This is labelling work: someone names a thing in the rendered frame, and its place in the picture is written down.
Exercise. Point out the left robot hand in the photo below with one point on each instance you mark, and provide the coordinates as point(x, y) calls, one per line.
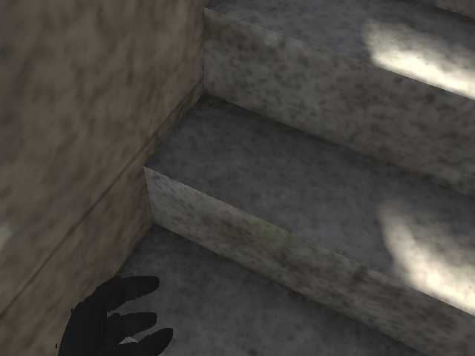
point(90, 333)

